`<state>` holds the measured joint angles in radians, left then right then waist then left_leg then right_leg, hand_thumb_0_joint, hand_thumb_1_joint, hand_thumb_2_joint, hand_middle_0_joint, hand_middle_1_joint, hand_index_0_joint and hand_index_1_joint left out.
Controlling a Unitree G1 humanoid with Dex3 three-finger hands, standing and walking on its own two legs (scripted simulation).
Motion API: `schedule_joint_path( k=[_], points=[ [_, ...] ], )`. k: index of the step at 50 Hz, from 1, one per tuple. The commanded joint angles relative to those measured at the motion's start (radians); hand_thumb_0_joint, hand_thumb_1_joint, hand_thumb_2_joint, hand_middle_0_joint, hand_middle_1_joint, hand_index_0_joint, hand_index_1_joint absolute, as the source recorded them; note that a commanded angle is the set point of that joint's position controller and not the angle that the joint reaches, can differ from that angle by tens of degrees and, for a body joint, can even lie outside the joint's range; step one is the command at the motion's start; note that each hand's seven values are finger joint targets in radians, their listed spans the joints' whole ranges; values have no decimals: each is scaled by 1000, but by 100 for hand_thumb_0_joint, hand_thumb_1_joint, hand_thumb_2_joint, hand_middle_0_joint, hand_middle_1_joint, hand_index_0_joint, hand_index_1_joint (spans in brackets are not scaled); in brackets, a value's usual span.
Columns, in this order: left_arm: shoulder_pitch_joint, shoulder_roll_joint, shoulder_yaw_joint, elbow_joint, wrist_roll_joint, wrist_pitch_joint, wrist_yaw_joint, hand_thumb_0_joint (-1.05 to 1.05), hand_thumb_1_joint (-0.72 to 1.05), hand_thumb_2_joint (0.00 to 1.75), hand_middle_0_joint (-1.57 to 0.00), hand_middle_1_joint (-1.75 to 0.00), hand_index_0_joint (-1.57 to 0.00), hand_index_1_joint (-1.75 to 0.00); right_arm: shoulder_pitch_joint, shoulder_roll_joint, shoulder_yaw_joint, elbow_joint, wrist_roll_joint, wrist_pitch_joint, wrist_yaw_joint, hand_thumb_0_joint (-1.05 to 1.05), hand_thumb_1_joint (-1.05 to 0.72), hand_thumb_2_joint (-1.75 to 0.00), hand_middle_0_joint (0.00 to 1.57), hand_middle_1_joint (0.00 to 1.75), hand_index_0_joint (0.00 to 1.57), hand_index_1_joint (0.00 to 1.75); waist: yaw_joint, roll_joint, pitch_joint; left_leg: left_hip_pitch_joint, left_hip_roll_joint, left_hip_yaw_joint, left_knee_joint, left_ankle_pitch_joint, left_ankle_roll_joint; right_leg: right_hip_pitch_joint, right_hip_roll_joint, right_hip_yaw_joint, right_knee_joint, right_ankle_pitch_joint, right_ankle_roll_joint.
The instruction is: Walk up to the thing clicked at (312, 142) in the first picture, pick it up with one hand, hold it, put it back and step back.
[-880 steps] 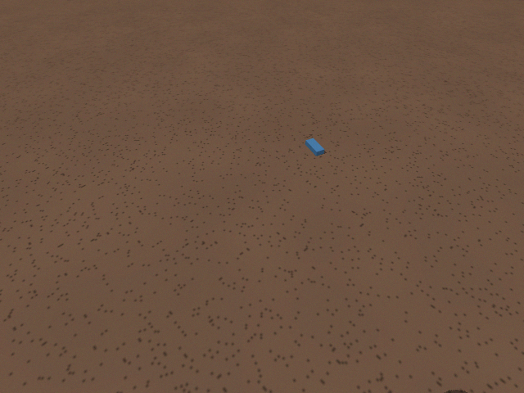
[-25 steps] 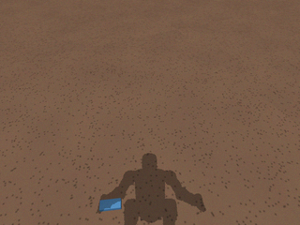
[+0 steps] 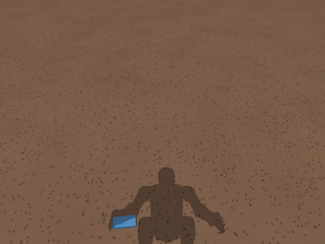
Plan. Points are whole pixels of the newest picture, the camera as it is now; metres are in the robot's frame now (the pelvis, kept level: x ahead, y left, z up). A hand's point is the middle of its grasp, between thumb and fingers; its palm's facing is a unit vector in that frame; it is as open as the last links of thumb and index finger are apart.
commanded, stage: stand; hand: left
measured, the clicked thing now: (124, 222) +0.41 +0.24 -0.77
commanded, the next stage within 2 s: rise first in 1.74 s
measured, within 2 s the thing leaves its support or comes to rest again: neither
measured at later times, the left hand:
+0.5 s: hand out of the picture +0.07 +0.26 -0.16, palm faces -0.03 -0.94 -0.35, open 7.4 cm
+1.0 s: hand out of the picture +0.07 +0.26 -0.16, palm faces -0.03 -0.94 -0.35, open 7.4 cm
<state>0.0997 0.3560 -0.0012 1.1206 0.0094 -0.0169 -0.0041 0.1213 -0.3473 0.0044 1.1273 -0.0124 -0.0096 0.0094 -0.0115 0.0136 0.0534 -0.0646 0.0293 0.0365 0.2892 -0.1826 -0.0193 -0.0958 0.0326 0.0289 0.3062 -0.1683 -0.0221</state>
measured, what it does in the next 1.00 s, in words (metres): stands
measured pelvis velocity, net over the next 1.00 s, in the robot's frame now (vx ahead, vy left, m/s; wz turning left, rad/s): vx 0.00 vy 0.01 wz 0.01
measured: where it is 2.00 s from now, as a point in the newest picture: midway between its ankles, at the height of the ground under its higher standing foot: outside the picture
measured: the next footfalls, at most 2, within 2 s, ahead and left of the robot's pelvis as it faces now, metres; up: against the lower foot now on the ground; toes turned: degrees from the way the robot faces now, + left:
none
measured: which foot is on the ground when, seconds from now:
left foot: down 0.00-1.00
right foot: down 0.00-1.00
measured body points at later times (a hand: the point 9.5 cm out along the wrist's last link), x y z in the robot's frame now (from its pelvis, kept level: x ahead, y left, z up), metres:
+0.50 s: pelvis -0.01 +0.01 +0.00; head +0.00 +0.00 +0.45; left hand +0.07 +0.31 -0.13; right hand +0.07 -0.30 -0.13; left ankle -0.01 +0.13 -0.75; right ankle +0.00 -0.10 -0.75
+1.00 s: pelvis +0.00 +0.01 +0.00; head +0.01 +0.01 +0.45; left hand +0.07 +0.31 -0.13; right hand +0.07 -0.29 -0.14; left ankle -0.01 +0.13 -0.75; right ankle +0.00 -0.10 -0.75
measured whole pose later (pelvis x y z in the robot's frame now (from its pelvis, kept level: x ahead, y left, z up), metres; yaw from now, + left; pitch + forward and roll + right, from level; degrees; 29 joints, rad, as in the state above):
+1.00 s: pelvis +0.00 +0.01 +0.00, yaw +1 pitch -2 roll +0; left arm 0.12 0.35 -0.01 1.12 0.01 -0.02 0.00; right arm 0.12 -0.35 0.00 1.13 -0.01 0.00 0.01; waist -0.01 0.01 0.05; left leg -0.07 0.01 0.03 0.30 -0.19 0.00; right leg -0.09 0.02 0.02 0.31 -0.17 -0.01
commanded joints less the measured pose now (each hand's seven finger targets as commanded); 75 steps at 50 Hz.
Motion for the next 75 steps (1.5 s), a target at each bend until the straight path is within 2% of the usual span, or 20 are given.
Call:
schedule_joint_path(
  k=[1,4,5,10,13,17,22,27,30,35,39,42,44,48,50,59,65,70,73,75],
  points=[
    [-38,211,40,-55,-4,-22,15,0,90,90,-20,-30,-20,-30,-36,-208,-45,-55,1,-23,-16,0,-90,-90,20,30,20,30,4,-20,-85,38,117,-91,-35,123,35,-19,-149,107,-40,192,-4],
    [-36,211,37,-56,-2,-24,16,0,90,90,-20,-30,-20,-30,-38,-211,-47,-53,-1,-22,-16,0,-90,-90,20,30,20,30,4,-17,-93,39,118,-91,-28,136,38,-15,-152,108,-38,212,-3],
    [-36,214,38,-54,-4,-22,17,0,90,90,-20,-30,-20,-30,-37,-208,-46,-51,2,-20,-16,0,-90,-90,20,30,20,30,3,-23,-74,33,114,-94,-34,119,34,-32,-147,104,-42,181,-3],
    [-40,217,38,-57,-4,-21,18,0,90,90,-20,-30,-20,-30,-34,-212,-48,-52,-2,-19,-17,0,-90,-90,20,30,20,30,-1,-4,-84,25,117,-94,-33,117,39,-16,-153,110,-35,181,-7],
    [-28,215,36,-51,-5,-21,17,0,90,90,-20,-30,-20,-30,-32,-207,-44,-46,1,-20,-16,0,-90,-90,20,30,20,30,4,-10,-58,4,115,-99,-43,98,38,-22,-149,108,-40,152,-5],
    [-24,215,36,-53,-2,-22,17,0,90,90,-20,-30,-20,-30,-41,-214,-48,-52,1,-21,-16,0,-90,-90,20,30,20,30,4,-6,-80,27,117,-99,-35,119,42,-17,-152,108,-38,180,-5],
    [-21,211,36,-49,-4,-19,15,0,90,90,-20,-30,-20,-30,-36,-211,-45,-49,1,-20,-16,0,-90,-90,20,30,20,30,8,-12,-43,-8,113,-104,-47,70,42,-28,-148,108,-46,115,-4],
    [-11,207,35,-50,-1,-18,14,0,90,90,-20,-30,-20,-30,-37,-216,-48,-52,2,-19,-16,0,-90,-90,20,30,20,30,8,-10,-59,2,111,-106,-44,58,43,-31,-150,109,-49,105,-6],
    [-15,214,35,-50,-2,-19,15,0,90,90,-20,-30,-20,-30,-36,-216,-49,-49,3,-18,-13,0,-90,-90,20,30,20,30,6,-27,-43,0,106,-109,-43,39,41,-51,-146,111,-59,59,-5],
    [-10,212,35,-57,-1,-22,16,0,90,90,-20,-30,-20,-30,-36,-216,-48,-53,1,-20,-14,0,-90,-90,20,30,20,30,6,-5,-82,20,110,-104,-30,104,42,-23,-154,107,-38,160,-6],
    [-10,209,34,-59,-2,-20,16,0,90,90,-20,-30,-20,-30,-33,-217,-47,-51,1,-20,-17,0,-90,-90,20,30,20,30,7,-5,-88,17,112,-103,-25,134,44,-10,-156,107,-33,192,-6],
    [-13,209,33,-52,-5,-18,18,0,90,90,-20,-30,-20,-30,-31,-211,-43,-49,4,-18,-16,0,-90,-90,20,30,20,30,6,-22,-59,2,109,-108,-34,119,41,-21,-150,101,-36,162,-4],
    [-9,211,32,-53,-3,-20,18,0,90,90,-20,-30,-20,-30,-34,-215,-46,-52,4,-17,-16,0,-90,-90,20,30,20,30,4,-17,-73,18,111,-108,-29,124,41,-20,-152,98,-38,161,-4],
    [-8,211,34,-54,-1,-21,19,0,90,90,-20,-30,-20,-30,-36,-220,-47,-55,5,-17,-18,0,-90,-90,20,30,20,30,5,-16,-89,28,112,-104,-18,151,44,-5,-157,98,-33,207,-3],
    [-23,212,34,-54,-3,-21,20,0,90,90,-20,-30,-20,-30,-25,-210,-42,-52,2,-17,-18,0,-90,-90,20,30,20,30,2,-24,-57,-4,110,-106,-29,139,44,-7,-158,101,-39,196,-4],
    [-19,212,36,-57,-3,-20,18,0,90,90,-20,-30,-20,-30,-36,-211,-43,-58,2,-20,-17,0,-90,-90,20,30,20,30,4,-11,-58,0,110,-110,-38,119,41,-15,-154,99,-43,154,-3],
    [-12,206,35,-60,-1,-19,18,0,90,90,-20,-30,-20,-30,-44,-223,-47,-59,4,-19,-18,0,-90,-90,20,30,20,30,8,0,-73,18,112,-107,-26,144,47,-8,-158,99,-38,193,-4],
    [-9,206,34,-57,-3,-18,17,0,90,90,-20,-30,-20,-30,-42,-216,-46,-57,4,-20,-17,0,-90,-90,20,30,20,30,9,-7,-64,9,112,-114,-37,130,43,-12,-152,93,-38,156,-3],
    [-9,213,35,-60,-2,-20,17,0,90,90,-20,-30,-20,-30,-40,-218,-46,-59,3,-21,-18,0,-90,-90,20,30,20,30,7,-6,-90,27,113,-107,-26,159,45,-1,-159,94,-33,194,-3],
    [-11,210,35,-58,0,-19,19,0,90,90,-20,-30,-20,-30,-45,-213,-46,-59,4,-21,-18,0,-90,-90,20,30,20,30,8,-21,-79,23,114,-112,-28,148,46,-6,-158,93,-34,181,-3]
  ],
)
